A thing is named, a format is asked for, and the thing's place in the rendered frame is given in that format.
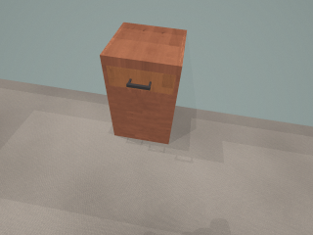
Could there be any handle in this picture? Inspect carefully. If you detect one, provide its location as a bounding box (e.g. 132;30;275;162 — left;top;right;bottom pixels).
126;78;152;91

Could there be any cabinet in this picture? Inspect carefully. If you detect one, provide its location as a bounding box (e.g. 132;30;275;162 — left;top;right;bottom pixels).
100;22;187;144

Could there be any drawer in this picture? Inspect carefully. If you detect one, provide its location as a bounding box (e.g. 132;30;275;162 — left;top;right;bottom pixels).
106;66;176;95

